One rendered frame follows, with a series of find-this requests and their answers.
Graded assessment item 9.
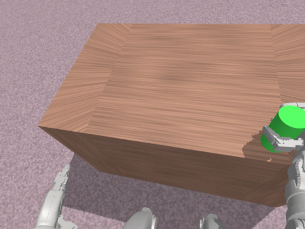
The right robot arm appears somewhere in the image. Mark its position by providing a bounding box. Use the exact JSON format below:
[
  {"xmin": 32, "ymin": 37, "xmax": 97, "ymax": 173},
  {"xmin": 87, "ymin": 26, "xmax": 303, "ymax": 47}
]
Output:
[{"xmin": 285, "ymin": 151, "xmax": 305, "ymax": 229}]

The can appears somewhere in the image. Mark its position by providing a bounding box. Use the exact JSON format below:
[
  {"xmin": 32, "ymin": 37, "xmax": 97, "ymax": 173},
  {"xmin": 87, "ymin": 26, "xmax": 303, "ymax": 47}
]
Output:
[{"xmin": 260, "ymin": 105, "xmax": 305, "ymax": 153}]

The left robot hand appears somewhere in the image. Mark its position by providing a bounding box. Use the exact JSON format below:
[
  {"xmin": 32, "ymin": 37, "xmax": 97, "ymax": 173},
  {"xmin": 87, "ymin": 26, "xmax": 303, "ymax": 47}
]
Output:
[{"xmin": 35, "ymin": 164, "xmax": 78, "ymax": 229}]

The right robot hand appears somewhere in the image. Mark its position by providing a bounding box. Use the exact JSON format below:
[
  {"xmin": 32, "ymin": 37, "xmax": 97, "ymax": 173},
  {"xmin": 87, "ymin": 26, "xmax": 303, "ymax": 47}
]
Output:
[{"xmin": 262, "ymin": 103, "xmax": 305, "ymax": 154}]

